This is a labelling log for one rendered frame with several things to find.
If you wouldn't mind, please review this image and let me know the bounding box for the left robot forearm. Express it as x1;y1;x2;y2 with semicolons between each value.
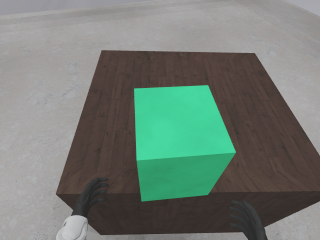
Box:
56;215;88;240

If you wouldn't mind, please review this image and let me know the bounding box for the robot right hand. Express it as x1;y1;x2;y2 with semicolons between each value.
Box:
229;200;268;240

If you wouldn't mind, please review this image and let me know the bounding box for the robot left hand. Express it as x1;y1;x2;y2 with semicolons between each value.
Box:
71;177;108;218

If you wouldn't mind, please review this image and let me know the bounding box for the carton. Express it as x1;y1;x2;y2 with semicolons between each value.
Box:
134;85;236;202

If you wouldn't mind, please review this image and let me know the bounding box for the pedestal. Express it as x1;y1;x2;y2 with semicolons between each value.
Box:
56;50;320;235

